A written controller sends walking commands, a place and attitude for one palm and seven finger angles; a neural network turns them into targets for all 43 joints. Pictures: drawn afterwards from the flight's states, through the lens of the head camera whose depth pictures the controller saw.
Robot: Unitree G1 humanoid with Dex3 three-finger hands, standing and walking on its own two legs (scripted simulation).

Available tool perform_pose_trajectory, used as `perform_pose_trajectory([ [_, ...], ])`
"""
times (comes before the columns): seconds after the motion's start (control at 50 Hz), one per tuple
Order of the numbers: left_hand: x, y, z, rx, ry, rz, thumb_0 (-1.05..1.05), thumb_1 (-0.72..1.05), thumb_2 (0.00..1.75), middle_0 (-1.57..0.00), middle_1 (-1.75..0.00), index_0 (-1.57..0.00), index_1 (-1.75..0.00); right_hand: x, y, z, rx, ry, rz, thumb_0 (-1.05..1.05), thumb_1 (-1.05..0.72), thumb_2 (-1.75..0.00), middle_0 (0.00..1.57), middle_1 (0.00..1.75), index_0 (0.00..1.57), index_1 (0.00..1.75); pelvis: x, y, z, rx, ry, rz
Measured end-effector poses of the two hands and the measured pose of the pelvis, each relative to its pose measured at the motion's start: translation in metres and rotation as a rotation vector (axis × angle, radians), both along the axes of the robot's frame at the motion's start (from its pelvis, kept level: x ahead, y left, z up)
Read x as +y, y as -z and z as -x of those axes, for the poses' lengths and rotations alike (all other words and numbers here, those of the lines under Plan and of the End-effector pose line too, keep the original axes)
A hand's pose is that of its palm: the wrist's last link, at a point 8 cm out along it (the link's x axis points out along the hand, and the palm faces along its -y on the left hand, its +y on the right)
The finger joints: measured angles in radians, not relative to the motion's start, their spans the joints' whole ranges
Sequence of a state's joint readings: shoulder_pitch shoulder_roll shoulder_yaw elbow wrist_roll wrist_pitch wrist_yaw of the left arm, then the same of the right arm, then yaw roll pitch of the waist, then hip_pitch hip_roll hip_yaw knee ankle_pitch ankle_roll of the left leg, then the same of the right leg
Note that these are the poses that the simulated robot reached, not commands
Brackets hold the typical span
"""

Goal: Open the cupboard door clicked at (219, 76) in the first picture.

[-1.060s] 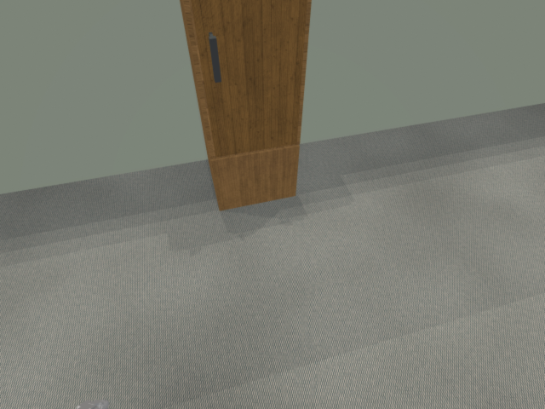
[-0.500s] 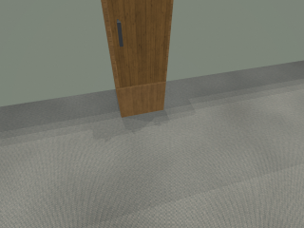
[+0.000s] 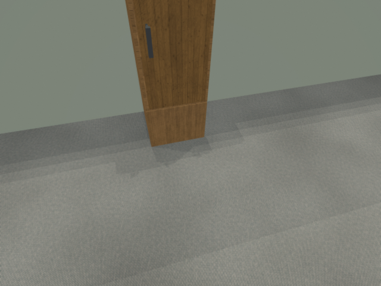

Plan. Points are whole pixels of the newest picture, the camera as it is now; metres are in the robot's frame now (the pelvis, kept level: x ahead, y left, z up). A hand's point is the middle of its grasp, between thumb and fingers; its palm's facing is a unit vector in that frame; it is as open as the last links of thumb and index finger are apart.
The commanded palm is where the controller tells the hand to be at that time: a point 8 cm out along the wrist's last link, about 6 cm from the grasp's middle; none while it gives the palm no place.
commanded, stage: look at it before walking up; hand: left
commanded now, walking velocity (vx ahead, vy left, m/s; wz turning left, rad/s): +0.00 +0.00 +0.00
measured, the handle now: (148, 41) +1.12 +0.27 +0.01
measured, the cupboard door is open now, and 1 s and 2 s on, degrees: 0 0 0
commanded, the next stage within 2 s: walk to a spot facing it in 0.38 s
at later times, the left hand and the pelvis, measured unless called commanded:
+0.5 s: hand out of the picture +0.07 +0.25 -0.15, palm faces -0.02 -0.94 -0.34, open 7.3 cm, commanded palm none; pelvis +0.00 +0.00 +0.00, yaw +0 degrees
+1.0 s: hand out of the picture +0.07 +0.14 -0.17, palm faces -0.12 -0.98 -0.17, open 7.3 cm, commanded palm none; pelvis +0.10 -0.03 -0.01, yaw -12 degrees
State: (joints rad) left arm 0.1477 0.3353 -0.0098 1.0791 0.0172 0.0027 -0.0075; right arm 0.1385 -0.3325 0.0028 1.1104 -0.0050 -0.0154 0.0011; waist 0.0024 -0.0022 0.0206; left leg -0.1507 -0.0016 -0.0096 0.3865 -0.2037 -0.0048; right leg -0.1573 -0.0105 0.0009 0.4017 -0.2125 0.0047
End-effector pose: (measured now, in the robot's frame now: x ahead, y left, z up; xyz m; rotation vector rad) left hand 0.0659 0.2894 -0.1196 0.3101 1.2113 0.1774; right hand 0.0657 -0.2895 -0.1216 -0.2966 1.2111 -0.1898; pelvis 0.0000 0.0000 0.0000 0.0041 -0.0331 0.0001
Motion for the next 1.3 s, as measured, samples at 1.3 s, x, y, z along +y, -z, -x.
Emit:
perform_pose_trajectory([
  [1.3,-0.044,0.055,-0.173,0.309,0.143,0.111,0.0,0.91,0.9,-0.21,-0.3,-0.21,-0.3,0.03,0.006,-0.234,-0.309,0.265,-0.057,0.0,-0.91,-0.9,0.2,0.3,0.2,0.3,0.001,0.03,-0.233,0.02,0.395,0.018],
])
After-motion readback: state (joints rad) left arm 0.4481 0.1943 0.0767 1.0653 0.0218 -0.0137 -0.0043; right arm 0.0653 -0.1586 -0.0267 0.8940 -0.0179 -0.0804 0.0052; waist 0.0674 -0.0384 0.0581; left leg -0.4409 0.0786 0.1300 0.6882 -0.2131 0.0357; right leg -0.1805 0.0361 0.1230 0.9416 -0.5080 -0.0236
